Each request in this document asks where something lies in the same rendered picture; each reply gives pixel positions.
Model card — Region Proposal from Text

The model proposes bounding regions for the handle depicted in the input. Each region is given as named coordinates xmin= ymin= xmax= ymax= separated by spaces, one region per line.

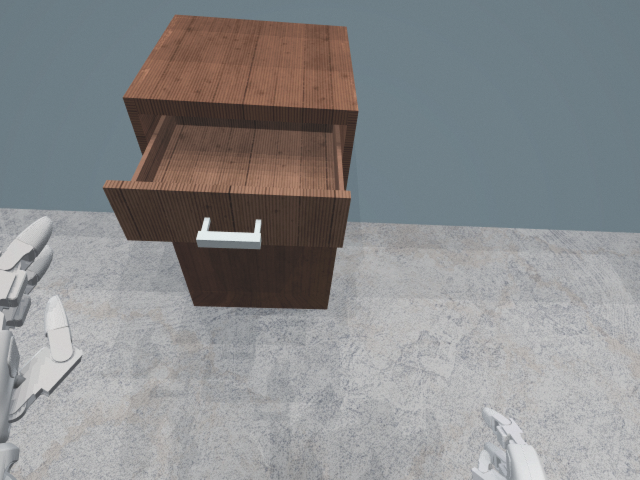
xmin=196 ymin=218 xmax=261 ymax=249

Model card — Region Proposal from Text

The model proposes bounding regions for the drawer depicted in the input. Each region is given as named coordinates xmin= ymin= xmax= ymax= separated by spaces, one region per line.
xmin=103 ymin=115 xmax=351 ymax=248

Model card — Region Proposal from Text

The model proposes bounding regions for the right robot hand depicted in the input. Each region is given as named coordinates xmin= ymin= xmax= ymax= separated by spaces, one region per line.
xmin=472 ymin=407 xmax=548 ymax=480

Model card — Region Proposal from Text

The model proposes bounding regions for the left robot forearm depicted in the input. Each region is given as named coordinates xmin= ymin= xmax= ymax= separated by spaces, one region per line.
xmin=0 ymin=443 xmax=20 ymax=480

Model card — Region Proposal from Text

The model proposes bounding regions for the left robot hand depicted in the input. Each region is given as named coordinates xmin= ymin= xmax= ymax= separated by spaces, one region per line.
xmin=0 ymin=216 xmax=83 ymax=443

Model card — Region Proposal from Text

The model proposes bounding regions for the cabinet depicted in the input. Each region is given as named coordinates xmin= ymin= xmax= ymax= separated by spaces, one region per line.
xmin=123 ymin=15 xmax=359 ymax=309

